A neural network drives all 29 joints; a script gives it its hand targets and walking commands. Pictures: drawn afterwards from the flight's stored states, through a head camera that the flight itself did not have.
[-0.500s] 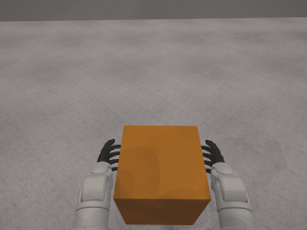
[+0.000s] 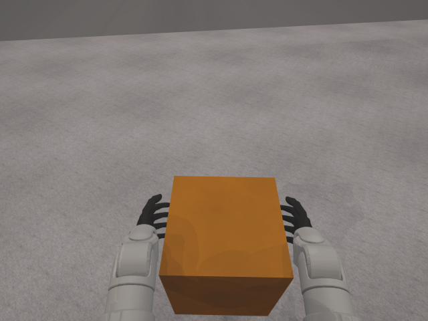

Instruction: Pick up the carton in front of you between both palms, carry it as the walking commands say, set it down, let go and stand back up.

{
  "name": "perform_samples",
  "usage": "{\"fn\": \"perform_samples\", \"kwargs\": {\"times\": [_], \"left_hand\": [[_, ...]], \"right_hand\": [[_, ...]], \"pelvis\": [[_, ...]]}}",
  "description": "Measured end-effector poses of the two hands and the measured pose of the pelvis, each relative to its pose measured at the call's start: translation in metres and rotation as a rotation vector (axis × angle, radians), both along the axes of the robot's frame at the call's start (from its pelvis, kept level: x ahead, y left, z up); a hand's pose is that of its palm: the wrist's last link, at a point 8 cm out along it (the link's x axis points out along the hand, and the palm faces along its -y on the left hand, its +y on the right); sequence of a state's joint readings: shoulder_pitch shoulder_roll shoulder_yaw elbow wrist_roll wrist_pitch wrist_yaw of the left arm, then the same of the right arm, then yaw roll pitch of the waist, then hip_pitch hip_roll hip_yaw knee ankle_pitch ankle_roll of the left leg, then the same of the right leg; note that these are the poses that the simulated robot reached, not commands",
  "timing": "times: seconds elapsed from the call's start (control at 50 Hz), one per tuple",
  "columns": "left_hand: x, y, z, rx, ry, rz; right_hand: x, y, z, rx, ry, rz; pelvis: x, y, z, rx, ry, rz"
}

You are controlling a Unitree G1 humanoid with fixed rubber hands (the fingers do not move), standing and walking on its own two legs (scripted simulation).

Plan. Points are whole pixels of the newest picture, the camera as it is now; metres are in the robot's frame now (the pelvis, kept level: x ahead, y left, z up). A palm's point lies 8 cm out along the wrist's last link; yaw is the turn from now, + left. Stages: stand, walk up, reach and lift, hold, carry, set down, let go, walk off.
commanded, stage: hold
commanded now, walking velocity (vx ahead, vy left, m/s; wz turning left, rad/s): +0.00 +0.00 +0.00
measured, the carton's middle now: (222, 248) +0.29 +0.00 -0.04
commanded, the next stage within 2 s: set down in 0.46 s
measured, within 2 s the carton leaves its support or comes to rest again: neither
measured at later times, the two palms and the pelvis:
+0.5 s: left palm (131, 223) +0.30 +0.18 +0.04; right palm (286, 228) +0.29 -0.12 +0.05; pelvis +0.00 +0.04 +0.00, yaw -2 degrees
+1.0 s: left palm (145, 241) +0.34 +0.18 -0.09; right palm (268, 239) +0.35 -0.12 -0.09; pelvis -0.01 +0.01 -0.03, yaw -1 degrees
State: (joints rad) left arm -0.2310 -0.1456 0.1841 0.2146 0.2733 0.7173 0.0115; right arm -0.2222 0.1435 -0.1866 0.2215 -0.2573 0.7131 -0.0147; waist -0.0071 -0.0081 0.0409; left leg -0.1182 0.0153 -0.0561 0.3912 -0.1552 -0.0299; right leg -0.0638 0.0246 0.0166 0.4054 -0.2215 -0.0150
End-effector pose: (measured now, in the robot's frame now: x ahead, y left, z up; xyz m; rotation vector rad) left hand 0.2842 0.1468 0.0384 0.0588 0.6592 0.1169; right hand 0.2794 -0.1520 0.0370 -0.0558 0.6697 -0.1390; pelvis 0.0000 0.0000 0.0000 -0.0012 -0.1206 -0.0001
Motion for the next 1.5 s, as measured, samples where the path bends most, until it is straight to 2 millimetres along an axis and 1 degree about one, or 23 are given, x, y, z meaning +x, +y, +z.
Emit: {"fn": "perform_samples", "kwargs": {"times": [0.08,0.24,0.38,0.48,0.58,0.66,0.72,0.8,0.86,0.98,1.04,1.1,1.14,1.2,1.36,1.5], "left_hand": [[0.003,0.005,0.003,-0.008,-0.003,-0.016],[0.003,0.024,0.004,-0.024,0.000,-0.013],[0.008,0.032,0.006,-0.033,-0.003,-0.019],[0.013,0.032,0.006,-0.034,-0.004,-0.021],[0.019,0.030,0.005,-0.036,0.001,-0.013],[0.027,0.029,-0.001,-0.046,0.017,0.014],[0.035,0.029,-0.011,-0.060,0.031,0.032],[0.046,0.030,-0.031,-0.057,0.045,0.045],[0.052,0.032,-0.055,-0.042,0.052,0.050],[0.055,0.034,-0.120,-0.024,0.051,0.057],[0.056,0.035,-0.153,-0.031,0.044,0.066],[0.059,0.036,-0.180,-0.044,0.023,0.080],[0.063,0.037,-0.193,-0.056,0.004,0.091],[0.072,0.038,-0.206,-0.070,-0.024,0.103],[0.089,0.041,-0.239,-0.087,-0.011,0.130],[0.096,0.042,-0.282,-0.077,0.013,0.146]], "right_hand": [[-0.003,0.005,0.004,-0.002,-0.003,-0.020],[-0.001,0.023,0.009,-0.005,0.001,-0.019],[0.002,0.031,0.010,-0.005,-0.001,-0.027],[0.006,0.032,0.010,-0.003,-0.002,-0.032],[0.012,0.030,0.009,0.000,0.003,-0.032],[0.023,0.029,0.003,0.008,0.019,-0.031],[0.034,0.029,-0.007,0.020,0.033,-0.031],[0.049,0.031,-0.028,0.014,0.048,-0.013],[0.058,0.032,-0.052,0.002,0.056,0.010],[0.066,0.035,-0.119,0.007,0.055,0.028],[0.069,0.035,-0.152,0.018,0.049,0.025],[0.074,0.036,-0.179,0.034,0.028,0.017],[0.079,0.036,-0.192,0.045,0.009,0.013],[0.088,0.038,-0.205,0.057,-0.018,0.009],[0.110,0.041,-0.238,0.062,-0.005,0.019],[0.125,0.043,-0.279,0.044,0.019,0.051]], "pelvis": [[-0.002,0.010,0.000,0.000,-0.011,-0.019],[-0.004,0.029,0.000,-0.001,-0.018,-0.035],[-0.001,0.038,0.000,-0.001,-0.016,-0.041],[0.002,0.040,0.000,0.000,-0.012,-0.042],[0.006,0.038,0.000,0.002,-0.006,-0.042],[0.007,0.033,-0.001,0.005,0.005,-0.041],[0.007,0.028,-0.004,0.007,0.026,-0.038],[0.004,0.022,-0.009,0.007,0.086,-0.032],[0.000,0.017,-0.013,0.007,0.160,-0.026],[-0.011,0.009,-0.030,0.000,0.351,-0.016],[-0.016,0.007,-0.044,-0.001,0.454,-0.018],[-0.020,0.006,-0.060,0.000,0.553,-0.023],[-0.023,0.007,-0.072,0.001,0.610,-0.025],[-0.028,0.008,-0.090,0.001,0.674,-0.026],[-0.039,0.015,-0.131,0.001,0.770,-0.026],[-0.046,0.020,-0.168,0.000,0.845,-0.027]]}}
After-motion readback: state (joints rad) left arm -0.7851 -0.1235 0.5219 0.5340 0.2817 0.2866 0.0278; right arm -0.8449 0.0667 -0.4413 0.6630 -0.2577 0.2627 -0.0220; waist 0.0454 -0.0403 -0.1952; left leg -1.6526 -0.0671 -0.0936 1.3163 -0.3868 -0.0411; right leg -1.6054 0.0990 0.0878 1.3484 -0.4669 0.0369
